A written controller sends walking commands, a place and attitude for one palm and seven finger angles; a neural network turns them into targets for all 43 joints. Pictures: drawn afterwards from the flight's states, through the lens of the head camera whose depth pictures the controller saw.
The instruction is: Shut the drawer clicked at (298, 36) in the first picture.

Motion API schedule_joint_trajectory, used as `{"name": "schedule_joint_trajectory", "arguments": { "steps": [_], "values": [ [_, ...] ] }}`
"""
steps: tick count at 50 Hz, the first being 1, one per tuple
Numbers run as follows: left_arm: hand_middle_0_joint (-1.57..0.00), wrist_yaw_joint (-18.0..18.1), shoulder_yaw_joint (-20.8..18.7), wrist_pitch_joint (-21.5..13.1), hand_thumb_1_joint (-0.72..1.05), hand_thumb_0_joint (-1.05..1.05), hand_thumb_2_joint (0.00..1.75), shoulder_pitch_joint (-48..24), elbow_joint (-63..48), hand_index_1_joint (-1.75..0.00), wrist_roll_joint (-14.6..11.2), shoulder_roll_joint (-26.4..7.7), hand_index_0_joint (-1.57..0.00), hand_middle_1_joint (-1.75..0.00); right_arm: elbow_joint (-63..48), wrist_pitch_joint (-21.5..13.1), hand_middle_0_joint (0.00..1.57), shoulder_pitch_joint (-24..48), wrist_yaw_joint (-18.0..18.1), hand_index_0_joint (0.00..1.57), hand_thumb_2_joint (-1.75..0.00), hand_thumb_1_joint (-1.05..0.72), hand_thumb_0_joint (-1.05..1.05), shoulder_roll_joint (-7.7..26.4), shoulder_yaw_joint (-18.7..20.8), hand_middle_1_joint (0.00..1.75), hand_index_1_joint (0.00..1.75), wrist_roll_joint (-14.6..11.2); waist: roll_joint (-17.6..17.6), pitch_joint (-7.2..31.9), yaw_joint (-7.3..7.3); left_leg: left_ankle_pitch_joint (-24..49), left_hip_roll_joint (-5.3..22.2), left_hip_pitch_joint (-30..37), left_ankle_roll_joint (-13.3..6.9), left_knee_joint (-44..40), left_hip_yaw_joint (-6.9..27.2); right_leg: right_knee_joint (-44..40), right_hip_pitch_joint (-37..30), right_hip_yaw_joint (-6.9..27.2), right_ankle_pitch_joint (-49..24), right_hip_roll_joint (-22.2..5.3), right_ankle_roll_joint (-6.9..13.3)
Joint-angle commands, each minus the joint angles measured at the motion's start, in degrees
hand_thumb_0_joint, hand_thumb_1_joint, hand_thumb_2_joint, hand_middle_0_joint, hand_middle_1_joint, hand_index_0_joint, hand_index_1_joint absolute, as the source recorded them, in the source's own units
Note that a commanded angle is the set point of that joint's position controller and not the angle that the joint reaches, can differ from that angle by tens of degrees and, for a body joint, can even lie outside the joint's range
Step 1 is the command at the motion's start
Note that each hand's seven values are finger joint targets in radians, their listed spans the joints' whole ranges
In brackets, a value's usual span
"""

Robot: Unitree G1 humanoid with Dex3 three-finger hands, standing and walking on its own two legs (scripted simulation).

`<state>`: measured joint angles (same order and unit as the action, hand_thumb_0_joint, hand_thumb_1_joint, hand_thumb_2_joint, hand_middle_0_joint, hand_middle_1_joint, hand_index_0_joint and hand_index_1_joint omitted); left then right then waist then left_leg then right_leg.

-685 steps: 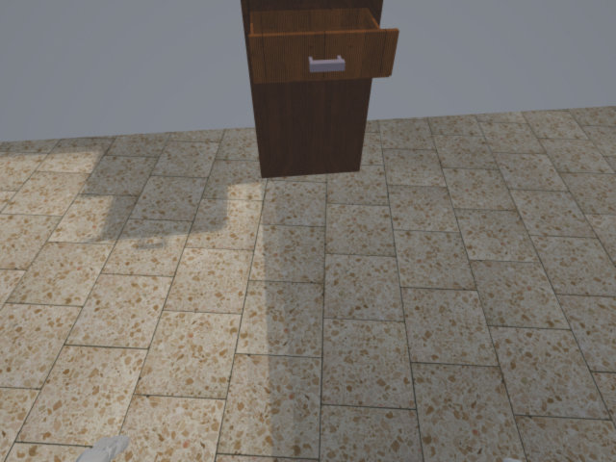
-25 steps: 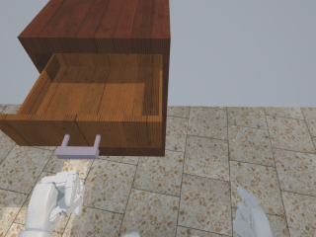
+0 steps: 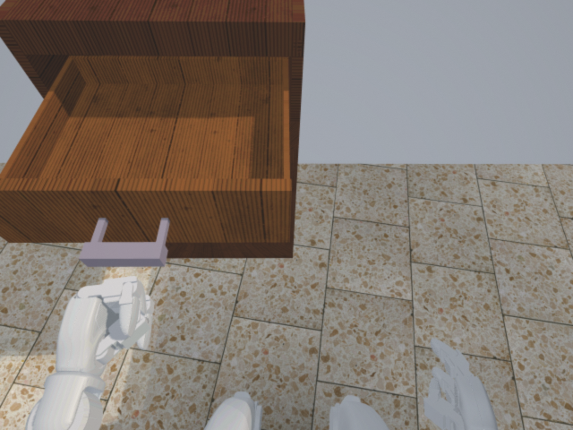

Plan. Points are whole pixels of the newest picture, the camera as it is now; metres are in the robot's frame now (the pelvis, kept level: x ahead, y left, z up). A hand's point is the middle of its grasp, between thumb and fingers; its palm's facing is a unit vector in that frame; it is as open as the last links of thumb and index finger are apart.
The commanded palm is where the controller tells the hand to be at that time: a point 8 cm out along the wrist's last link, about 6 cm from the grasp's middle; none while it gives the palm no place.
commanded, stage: bring the fist close to the handle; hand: left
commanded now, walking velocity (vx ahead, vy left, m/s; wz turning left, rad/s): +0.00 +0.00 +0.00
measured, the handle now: (129, 239) +0.36 +0.25 +0.03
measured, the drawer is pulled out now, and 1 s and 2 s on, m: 0.29 0.29 0.17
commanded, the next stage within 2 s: push the drawer shut in 0.54 s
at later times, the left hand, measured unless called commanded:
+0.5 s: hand (152, 311) +0.26 +0.19 +0.02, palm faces +0.03 -1.00 -0.03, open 3.3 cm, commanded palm +0.23 +0.25 +0.04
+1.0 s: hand (158, 296) +0.28 +0.19 +0.03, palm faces +0.03 -1.00 -0.05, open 3.3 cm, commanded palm +0.27 +0.24 +0.04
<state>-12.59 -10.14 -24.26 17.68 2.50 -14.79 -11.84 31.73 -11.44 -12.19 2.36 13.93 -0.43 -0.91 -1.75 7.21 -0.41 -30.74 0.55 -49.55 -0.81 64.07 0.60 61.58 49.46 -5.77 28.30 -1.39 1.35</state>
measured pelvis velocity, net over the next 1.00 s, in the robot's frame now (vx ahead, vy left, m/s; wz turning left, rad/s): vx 0.00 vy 0.01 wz -0.01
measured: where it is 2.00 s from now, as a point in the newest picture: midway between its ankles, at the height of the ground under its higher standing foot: outside the picture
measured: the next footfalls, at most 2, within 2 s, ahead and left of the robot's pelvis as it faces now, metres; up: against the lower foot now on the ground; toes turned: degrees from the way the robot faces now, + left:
none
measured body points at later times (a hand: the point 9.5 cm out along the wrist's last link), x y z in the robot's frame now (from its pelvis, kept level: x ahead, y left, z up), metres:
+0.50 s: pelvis -0.01 +0.01 -0.01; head +0.08 +0.02 +0.43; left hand +0.25 +0.24 +0.03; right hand +0.17 -0.23 -0.10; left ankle +0.00 +0.11 -0.66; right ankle +0.02 -0.11 -0.66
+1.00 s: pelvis +0.00 +0.01 -0.01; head +0.09 +0.02 +0.43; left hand +0.27 +0.24 +0.03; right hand +0.17 -0.22 -0.10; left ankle +0.00 +0.11 -0.66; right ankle +0.02 -0.11 -0.66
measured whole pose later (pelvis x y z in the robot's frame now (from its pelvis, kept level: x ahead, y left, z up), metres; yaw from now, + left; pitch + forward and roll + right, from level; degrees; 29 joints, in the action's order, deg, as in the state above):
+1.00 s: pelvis +0.00 +0.01 -0.01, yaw +0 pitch +19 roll -2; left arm -7.6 -7.1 -22.0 8.6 6.8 -11.6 -12.1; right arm 30.5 -6.3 -12.2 1.7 13.8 -1.1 -0.5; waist -1.8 8.1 -0.5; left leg -31.4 0.0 -54.0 -1.9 66.7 0.1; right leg 63.6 53.7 -5.1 28.5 -2.0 0.3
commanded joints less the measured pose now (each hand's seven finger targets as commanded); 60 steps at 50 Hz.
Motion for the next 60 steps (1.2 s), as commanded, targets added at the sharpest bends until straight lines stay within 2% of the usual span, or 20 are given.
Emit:
{"name": "schedule_joint_trajectory", "arguments": {
  "steps": [1,5,7,11,16,17,20,22,26,31,32,35,40,42,45,50,51,52,53,60],
  "values": [
    [-1.40,0.6,-4.7,-4.0,0.90,0.00,0.90,-3.9,-8.0,-1.60,-0.5,-6.9,-1.40,-1.60,-8.0,-2.2,0.20,1.0,0.6,0.20,-0.90,-0.90,0.00,7.2,3.1,0.30,0.30,0.1,0.8,15.1,-0.18,17.3,-0.7,4.6,-0.1,-7.7,1.3,-6.3,-10.8,3.1,-14.4,1.3,-0.1],
    [-1.40,0.5,-4.3,-3.4,0.90,0.00,0.90,-9.4,-5.3,-1.60,-0.3,-7.6,-1.40,-1.60,-8.0,-1.4,0.20,1.1,0.5,0.20,-0.90,-0.90,0.00,7.9,3.0,0.30,0.30,0.2,1.2,14.3,-0.89,14.8,-0.7,2.3,-0.2,-6.8,1.7,-5.6,-8.3,3.2,-11.5,1.4,0.0],
    [-1.40,0.4,-3.2,-3.6,0.90,0.00,0.90,-9.8,-5.6,-1.60,-0.3,-6.3,-1.40,-1.60,-8.4,-1.2,0.20,1.0,0.3,0.20,-0.90,-0.90,0.00,7.6,3.0,0.30,0.30,0.2,0.4,16.2,-0.60,15.6,-0.8,3.0,-0.1,-6.6,1.5,-4.9,-8.3,3.1,-12.4,1.3,-0.1],
    [-1.40,1.5,-5.0,-4.3,0.90,0.00,0.90,-9.3,-11.5,-1.60,-0.5,-8.9,-1.40,-1.60,-9.2,-0.9,0.20,0.9,0.1,0.20,-0.90,-0.90,0.00,7.4,3.1,0.30,0.30,0.2,-2.8,21.3,0.78,19.0,-0.6,6.5,0.1,-7.5,1.7,-4.7,-10.7,3.0,-14.7,1.2,0.2],
    [-1.40,3.3,-3.0,-3.1,0.90,0.00,0.90,-6.1,-9.8,-1.60,0.2,-6.8,-1.40,-1.60,-9.2,0.0,0.20,0.6,-0.1,0.20,-0.90,-0.90,0.00,7.5,3.0,0.30,0.30,0.2,-0.1,17.9,-0.32,18.7,-0.2,5.6,0.2,-7.7,2.1,-4.6,-8.6,2.0,-14.1,1.5,0.0],
    [-1.40,3.3,-1.4,-2.7,0.90,0.00,0.90,-6.1,-8.9,-1.60,0.5,-5.2,-1.40,-1.60,-9.3,0.2,0.20,0.6,-0.2,0.20,-0.90,-0.90,0.00,7.5,3.0,0.30,0.30,0.1,0.3,16.3,-0.78,17.4,-0.2,5.1,0.3,-7.8,2.2,-4.7,-7.5,1.8,-13.1,1.5,-0.1],
    [-1.40,3.6,-1.2,-1.8,0.90,0.00,0.90,-9.6,-6.7,-1.60,0.9,-5.6,-1.40,-1.60,-9.4,0.8,0.20,1.0,-0.1,0.20,-0.90,-0.90,0.00,8.0,2.9,0.30,0.30,-0.1,2.0,12.9,-1.65,11.7,-0.3,2.6,0.1,-8.1,2.6,-5.5,-5.1,1.7,-7.6,1.6,0.0],
    [-1.40,3.7,-1.7,-1.8,0.90,0.00,0.90,-9.1,-7.8,-1.60,1.0,-6.0,-1.40,-1.60,-10.0,1.0,0.20,0.8,0.0,0.20,-0.90,-0.90,0.00,8.0,3.1,0.30,0.30,0.0,1.8,15.1,-0.98,12.8,-0.5,3.4,0.1,-8.0,2.2,-5.4,-6.6,2.1,-8.9,1.4,0.0],
    [-1.40,4.0,-2.7,-3.4,0.90,0.00,0.90,-8.6,-13.0,-1.60,1.1,-7.7,-1.40,-1.60,-10.4,1.1,0.20,0.6,0.2,0.20,-0.90,-0.90,0.00,7.4,3.1,0.30,0.30,0.2,-1.9,19.4,0.16,18.0,-0.4,6.6,0.4,-7.9,2.2,-4.6,-8.6,2.3,-13.2,1.4,0.3],
    [-1.40,4.4,-3.0,-4.0,0.90,0.00,0.90,-6.8,-10.7,-1.60,1.1,-7.3,-1.40,-1.60,-9.8,1.5,0.20,0.3,0.1,0.20,-0.90,-0.90,0.00,7.3,2.9,0.30,0.30,0.4,-0.6,16.4,-0.51,17.5,-0.2,5.0,0.4,-7.3,2.3,-4.4,-7.3,1.9,-13.0,1.7,0.2],
    [-1.40,4.0,-0.9,-3.8,0.90,0.00,0.90,-8.0,-10.4,-1.60,1.2,-5.6,-1.40,-1.60,-9.8,1.5,0.20,0.8,0.0,0.20,-0.90,-0.90,0.00,7.3,2.8,0.30,0.30,0.3,-1.0,15.5,-1.19,16.5,-0.3,4.8,0.5,-7.3,2.4,-4.3,-6.1,1.7,-12.0,1.6,0.2],
    [-1.40,3.5,0.8,-2.9,0.90,0.00,0.90,-13.1,-9.1,-1.60,1.8,-5.1,-1.40,-1.60,-9.3,1.7,0.20,0.4,0.2,0.20,-0.90,-0.90,0.00,7.8,2.8,0.30,0.30,0.3,-1.5,14.9,-2.44,16.5,-0.1,4.9,0.6,-7.0,3.1,-4.0,-4.1,1.5,-11.1,1.6,0.3],
    [-1.40,3.7,0.5,-1.9,0.90,0.00,0.90,-16.4,-10.7,-1.60,1.8,-6.3,-1.40,-1.60,-9.4,1.6,0.20,0.1,0.5,0.20,-0.90,-0.90,0.00,8.1,3.0,0.30,0.30,0.3,-2.8,19.4,-1.62,19.6,0.0,8.2,1.0,-7.3,3.6,-3.8,-5.2,1.5,-12.6,1.5,0.4],
    [-1.40,4.4,-1.1,-1.6,0.90,0.00,0.90,-15.0,-10.5,-1.60,2.0,-7.1,-1.40,-1.60,-9.5,2.0,0.20,-0.3,0.4,0.20,-0.90,-0.90,0.00,7.8,3.1,0.30,0.30,0.3,-1.6,21.3,-0.66,22.3,0.0,9.0,1.1,-7.5,3.2,-3.8,-7.6,1.6,-15.4,1.5,0.3],
    [-1.40,5.8,-1.8,-1.3,0.90,0.00,0.90,-16.5,-9.5,-1.60,2.2,-7.6,-1.40,-1.60,-9.0,2.4,0.20,-0.3,0.2,0.20,-0.90,-0.90,0.00,7.6,2.9,0.30,0.30,0.4,-0.9,20.5,-0.93,23.0,0.0,8.0,1.0,-7.2,3.0,-3.7,-7.7,1.7,-16.4,1.5,0.2],
    [-1.40,6.3,-2.2,-3.0,0.90,0.00,0.90,-23.1,-6.6,-1.60,2.5,-8.1,-1.40,-1.60,-7.5,2.6,0.20,0.2,0.5,0.20,-0.90,-0.90,0.00,7.7,2.7,0.30,0.30,0.5,1.0,17.7,-2.39,17.3,-0.2,5.0,0.4,-6.7,2.7,-4.5,-6.5,2.3,-13.1,1.5,0.1],
    [-1.40,6.1,-1.9,-3.2,0.90,0.00,0.90,-25.0,-5.5,-1.60,2.6,-7.8,-1.40,-1.60,-7.3,2.6,0.20,0.5,0.5,0.20,-0.90,-0.90,0.00,7.7,2.6,0.30,0.30,0.5,-0.6,17.4,-2.47,15.6,-0.3,4.7,0.3,-6.7,2.4,-4.7,-5.9,2.6,-11.6,1.4,0.1],
    [-1.40,6.1,-2.0,-3.5,0.90,0.00,0.90,-27.4,-4.5,-1.60,2.5,-8.0,-1.40,-1.60,-6.7,2.7,0.20,0.5,0.6,0.20,-0.90,-0.90,0.00,7.7,2.5,0.30,0.30,0.4,0.0,16.9,-3.08,14.6,-0.2,5.0,0.3,-6.7,2.6,-5.0,-4.9,2.5,-10.7,1.4,0.1],
    [-1.40,5.8,-1.6,-3.8,0.90,0.00,0.90,-29.4,-4.5,-1.60,2.6,-7.9,-1.40,-1.60,-6.5,2.5,0.20,0.6,0.7,0.20,-0.90,-0.90,0.00,7.8,2.5,0.30,0.30,0.4,-2.0,17.4,-2.96,14.1,-0.4,5.3,0.4,-6.8,2.6,-5.0,-4.6,2.7,-10.1,1.3,0.2],
    [-1.40,4.4,-1.9,-3.1,0.90,0.00,0.90,-40.5,0.3,-1.60,2.2,-10.3,-1.40,-1.60,-4.5,2.1,0.20,0.4,1.8,0.20,-0.90,-0.90,0.00,8.5,2.2,0.30,0.30,-0.1,-1.2,19.6,-4.38,10.2,-0.4,5.3,-0.3,-6.9,2.7,-6.1,-4.5,3.5,-6.8,1.2,-0.1]
  ]
}}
